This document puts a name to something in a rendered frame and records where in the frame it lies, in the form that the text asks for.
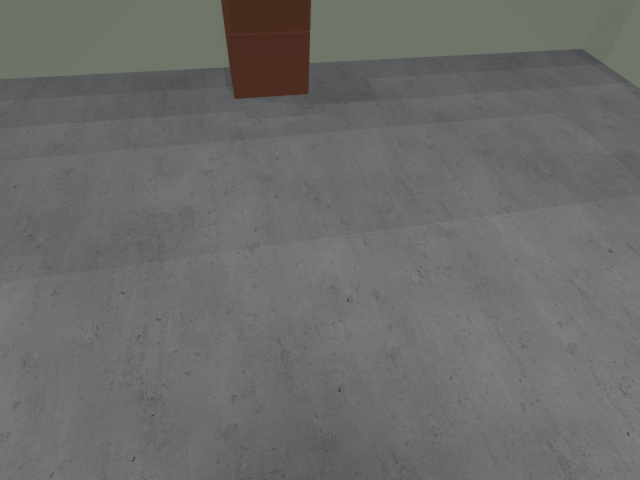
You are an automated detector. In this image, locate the cupboard door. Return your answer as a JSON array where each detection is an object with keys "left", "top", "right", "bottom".
[{"left": 226, "top": 0, "right": 308, "bottom": 31}]

